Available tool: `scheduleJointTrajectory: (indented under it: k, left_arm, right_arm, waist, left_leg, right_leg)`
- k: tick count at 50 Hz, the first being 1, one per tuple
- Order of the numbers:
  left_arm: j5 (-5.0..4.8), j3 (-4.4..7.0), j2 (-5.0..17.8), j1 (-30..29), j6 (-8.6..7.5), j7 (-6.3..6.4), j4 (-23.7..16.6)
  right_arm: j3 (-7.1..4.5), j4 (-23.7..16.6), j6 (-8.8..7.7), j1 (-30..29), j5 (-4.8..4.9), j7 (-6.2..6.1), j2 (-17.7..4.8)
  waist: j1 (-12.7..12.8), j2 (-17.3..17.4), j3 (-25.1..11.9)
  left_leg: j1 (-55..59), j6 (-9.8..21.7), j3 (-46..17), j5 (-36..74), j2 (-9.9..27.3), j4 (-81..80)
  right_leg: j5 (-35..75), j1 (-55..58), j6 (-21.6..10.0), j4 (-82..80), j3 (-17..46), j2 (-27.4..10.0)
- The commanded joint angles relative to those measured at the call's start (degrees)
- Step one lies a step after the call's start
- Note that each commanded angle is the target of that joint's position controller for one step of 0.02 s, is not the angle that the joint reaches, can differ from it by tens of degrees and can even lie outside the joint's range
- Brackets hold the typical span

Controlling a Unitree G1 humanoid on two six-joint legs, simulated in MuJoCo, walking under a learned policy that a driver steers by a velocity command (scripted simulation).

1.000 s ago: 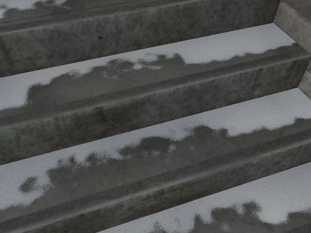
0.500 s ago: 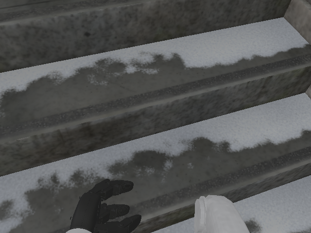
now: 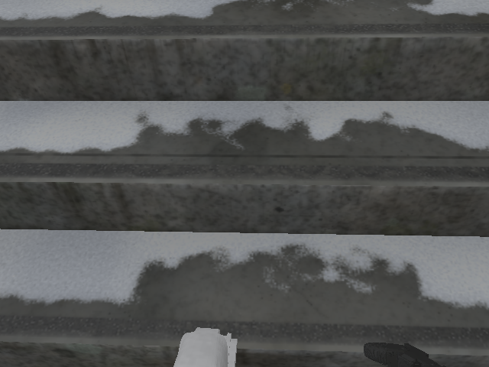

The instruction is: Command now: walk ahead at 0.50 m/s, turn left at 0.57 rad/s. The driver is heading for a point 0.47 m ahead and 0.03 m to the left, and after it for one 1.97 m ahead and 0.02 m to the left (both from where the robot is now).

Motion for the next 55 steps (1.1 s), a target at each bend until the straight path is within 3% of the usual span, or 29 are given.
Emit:
scheduleJointTrajectory:
  k: [1,3,4,5,6,7,8,9,10,11,12,13,15,17,20,23,26,29,31,33,34,35,36,37,39,42,45,49,55]
  left_arm:
    - [-0.43,0.72,4.40,2.18,-0.60,1.08,-1.87]
    - [-0.21,1.17,5.35,4.74,0.02,2.62,-1.13]
    - [-0.97,2.03,9.06,3.92,0.49,3.44,-2.09]
    - [-1.69,2.08,8.51,3.00,1.20,3.72,-2.70]
    - [-2.86,1.30,7.75,-1.75,1.35,3.88,-4.92]
    - [-3.42,1.76,11.45,1.69,1.95,4.41,-5.79]
    - [-3.72,2.72,15.31,2.36,2.16,3.99,-6.48]
    - [-5.10,3.72,19.09,-0.41,2.03,2.24,-8.77]
    - [-4.78,3.88,18.01,-4.35,0.78,0.51,-14.01]
    - [-3.62,3.60,12.92,-11.67,0.04,-2.16,-20.93]
    - [-1.32,3.74,9.30,-15.19,-0.03,-3.22,-24.02]
    - [-0.35,2.84,5.42,-17.44,0.65,-2.53,-26.77]
    - [1.00,0.76,0.24,-19.07,0.92,0.05,-29.52]
    - [1.17,-1.84,-4.55,-14.65,2.02,1.03,-29.25]
    - [-0.42,-2.71,-4.17,-17.42,3.54,1.53,-28.28]
    - [-1.87,-3.18,-5.94,-25.65,4.31,3.51,-29.13]
    - [-1.78,-4.41,-5.58,-37.36,4.59,3.41,-34.68]
    - [-1.00,-4.91,-4.90,-38.83,6.19,2.31,-35.90]
    - [-3.15,-5.02,-4.56,-29.19,6.90,1.70,-30.86]
    - [-3.98,-2.61,1.43,-15.16,8.00,2.88,-25.64]
    - [-2.26,-1.35,4.61,-11.18,8.33,3.05,-24.54]
    - [-0.49,0.13,7.30,-10.53,7.56,2.62,-23.50]
    - [-1.42,2.39,12.53,-10.49,8.54,2.88,-20.48]
    - [-1.74,3.05,10.62,-16.57,9.08,3.48,-22.70]
    - [-1.22,2.39,5.08,-20.57,8.47,3.53,-19.01]
    - [-1.44,0.97,0.56,-18.29,6.14,2.76,-14.22]
    - [-1.93,1.72,3.86,-14.17,4.51,1.89,-13.05]
    - [-0.93,2.74,8.05,-12.91,4.46,4.46,-17.15]
    - [-1.24,4.77,8.91,-9.30,5.20,5.68,-19.82]
  right_arm:
    - [0.48,-10.23,-0.41,-14.29,-0.20,0.60,-1.27]
    - [0.47,-11.12,0.28,-15.47,-0.06,1.52,-1.27]
    - [1.47,-11.99,0.61,-15.99,0.85,2.86,-0.62]
    - [1.69,-12.18,0.76,-17.77,0.57,3.45,-0.33]
    - [1.61,-8.91,0.71,-10.95,1.39,3.25,-0.02]
    - [1.34,-6.93,0.77,-6.68,2.53,2.76,-0.43]
    - [0.29,-4.63,0.90,3.30,2.92,2.34,-2.06]
    - [-1.14,-3.01,0.54,12.57,2.11,1.93,-6.16]
    - [-2.93,-2.24,0.34,15.50,1.83,1.30,-11.81]
    - [-6.01,-2.47,1.05,13.81,1.59,1.12,-19.24]
    - [-7.47,-3.95,1.86,7.24,0.31,0.72,-21.82]
    - [-7.27,-1.78,1.06,6.06,0.52,1.40,-20.39]
    - [-4.90,4.32,-2.27,7.46,0.82,1.59,-11.13]
    - [-3.55,9.72,-3.90,10.80,0.50,2.13,-6.44]
    - [-2.35,13.37,-5.71,15.57,0.50,2.43,-6.04]
    - [-2.14,17.54,-8.10,25.32,0.32,3.23,-8.04]
    - [-1.66,20.14,-7.75,26.91,0.83,3.10,-7.64]
    - [-1.97,19.60,-6.18,28.71,2.86,-0.81,-10.41]
    - [-2.46,15.88,-7.02,23.71,4.25,-2.34,-13.34]
    - [-3.73,13.17,-8.91,21.12,4.73,-1.99,-18.28]
    - [-4.54,11.80,-9.19,18.42,5.19,-0.66,-19.76]
    - [-4.75,9.72,-9.37,16.80,4.91,-0.15,-18.86]
    - [-4.04,4.45,-8.62,16.40,3.49,2.44,-13.72]
    - [-3.23,3.84,-7.91,19.23,-0.42,3.78,-9.98]
    - [-1.84,-1.97,-5.76,11.86,-1.60,2.37,-5.01]
    - [0.30,-3.50,-4.61,14.53,-1.33,1.22,-2.16]
    - [0.71,-4.61,-3.72,11.77,-1.66,-0.08,-2.69]
    - [0.27,-4.80,-2.55,6.42,-1.08,-0.68,-4.12]
    - [0.20,-8.16,-1.35,-4.77,-1.82,-0.38,-3.97]
  waist:
    - [-1.79,-3.81,7.12]
    - [-0.77,-6.73,6.21]
    - [-0.58,-9.62,4.79]
    - [1.01,-8.80,5.53]
    - [-1.83,-8.21,2.72]
    - [-2.62,-10.47,-3.74]
    - [-6.24,-15.91,-10.14]
    - [-10.10,-18.91,-18.03]
    - [-12.14,-13.36,-20.90]
    - [-10.88,4.39,-21.54]
    - [-8.30,2.28,-23.57]
    - [-5.10,0.21,-17.98]
    - [-1.43,-3.59,-1.70]
    - [2.74,-2.67,2.50]
    - [1.79,-3.08,6.14]
    - [-3.00,1.06,3.88]
    - [-3.66,0.06,7.92]
    - [-4.06,2.25,-0.03]
    - [0.93,2.65,-8.92]
    - [6.55,7.23,-16.81]
    - [9.02,6.98,-18.72]
    - [10.11,3.86,-18.52]
    - [6.75,-16.88,-20.17]
    - [2.92,-6.96,-22.06]
    - [-2.47,3.18,-4.88]
    - [-6.90,3.00,4.64]
    - [-6.66,0.92,3.49]
    - [-3.53,-4.58,-4.68]
    - [2.05,-5.70,-1.64]
  left_leg:
    - [-8.25,-0.32,2.83,-3.11,3.89,-13.29]
    - [-6.28,-0.89,6.06,-3.66,4.87,-20.10]
    - [0.22,0.22,11.18,-8.46,7.45,-31.37]
    - [6.90,1.01,13.45,-11.39,7.82,-41.36]
    - [23.40,2.45,19.79,-13.69,3.79,-50.29]
    - [33.94,2.13,23.82,-18.80,-2.68,-53.35]
    - [41.84,3.29,21.74,-17.77,-5.25,-57.93]
    - [52.30,4.69,16.25,-16.46,-7.27,-67.77]
    - [65.69,7.79,-4.08,-19.32,-2.00,-76.22]
    - [70.72,12.62,-39.02,-31.52,10.13,-100.15]
    - [68.89,10.56,-54.02,-40.55,13.67,-111.71]
    - [63.76,7.17,-49.64,-39.89,13.49,-112.07]
    - [49.90,5.24,-35.59,-25.91,9.31,-104.92]
    - [47.39,2.47,-19.69,-8.44,6.88,-101.81]
    - [46.18,0.17,-8.38,5.93,6.79,-104.79]
    - [58.70,-1.93,-9.52,22.35,10.73,-107.83]
    - [58.22,-5.81,-2.59,17.12,8.67,-114.42]
    - [65.81,-2.74,3.12,44.58,9.67,-124.34]
    - [64.04,-1.07,9.53,79.87,10.02,-118.32]
    - [72.85,-0.69,6.59,111.76,16.15,-102.36]
    - [76.66,-1.43,6.84,110.69,15.87,-90.43]
    - [69.82,-3.16,6.54,84.91,11.56,-72.85]
    - [42.52,-8.73,6.68,4.77,-6.54,-42.25]
    - [37.38,-7.81,-3.30,3.98,-4.15,-21.54]
    - [24.58,-6.09,-2.00,8.64,-1.27,-12.03]
    - [17.91,-4.16,-1.03,8.78,0.89,-11.50]
    - [15.47,-5.23,0.94,9.67,2.49,-18.14]
    - [14.51,-7.46,5.55,16.32,2.84,-21.42]
    - [0.18,-8.74,1.30,7.40,2.91,-11.38]
  right_leg:
    - [0.65,3.25,-4.28,-19.80,9.50,-10.94]
    - [4.00,7.07,-5.96,-22.17,7.97,-10.52]
    - [11.47,7.36,-8.03,-28.80,5.26,-11.84]
    - [20.40,7.58,-8.78,-30.91,3.33,-11.09]
    - [53.97,4.28,-9.53,-25.29,-2.92,-9.47]
    - [89.30,7.14,-10.40,-15.70,-1.49,-11.20]
    - [105.66,12.72,-9.80,-3.05,-0.08,-13.94]
    - [105.26,14.19,-7.96,12.55,0.28,-13.74]
    - [83.30,-4.85,-4.70,30.27,3.12,-10.40]
    - [14.63,-24.39,0.20,54.39,8.74,3.59]
    - [12.21,-32.19,0.02,76.60,23.05,4.97]
    - [17.49,-37.53,-0.92,84.55,24.06,3.67]
    - [19.52,-46.11,-3.61,90.77,22.12,2.96]
    - [19.05,-51.25,-5.41,93.23,22.94,1.90]
    - [14.90,-55.86,-4.35,83.93,20.81,2.12]
    - [6.20,-71.37,-5.41,102.91,17.85,6.15]
    - [2.15,-72.14,-7.48,88.72,15.62,5.95]
    - [-0.51,-54.14,-7.51,69.87,7.08,3.30]
    - [-0.31,-28.34,-9.35,53.71,3.65,7.12]
    - [-1.66,-17.81,-9.91,44.23,4.73,9.32]
    - [-0.85,-13.22,-10.91,31.11,7.50,10.68]
    - [5.27,-6.39,-14.49,18.86,19.44,8.01]
    - [39.95,6.47,-28.24,4.59,55.06,-8.32]
    - [32.80,1.48,-27.98,-3.95,68.39,-9.51]
    - [1.47,-13.29,-19.95,-0.15,55.05,-5.02]
    - [12.81,-22.26,-13.46,-0.12,35.01,1.45]
    - [24.78,-21.01,-12.09,2.92,29.31,3.93]
    - [40.04,-12.98,-11.03,6.07,33.96,1.84]
    - [21.34,1.45,-16.14,1.95,47.42,-1.08]
Velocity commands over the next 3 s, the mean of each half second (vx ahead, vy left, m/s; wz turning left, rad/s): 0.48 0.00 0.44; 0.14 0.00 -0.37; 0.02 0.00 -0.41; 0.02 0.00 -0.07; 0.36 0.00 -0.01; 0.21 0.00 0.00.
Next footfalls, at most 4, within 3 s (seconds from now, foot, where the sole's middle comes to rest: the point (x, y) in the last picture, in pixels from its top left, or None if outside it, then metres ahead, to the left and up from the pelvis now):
0.18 left None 0.28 0.12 -0.60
0.68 right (249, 291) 0.55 0.06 -0.42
1.46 left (122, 156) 0.79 0.35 -0.25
2.24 right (194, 279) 0.58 0.18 -0.42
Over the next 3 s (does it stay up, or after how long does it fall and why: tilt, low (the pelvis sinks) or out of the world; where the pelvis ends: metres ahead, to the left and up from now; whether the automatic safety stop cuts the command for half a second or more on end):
stays up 0.92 0.18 0.55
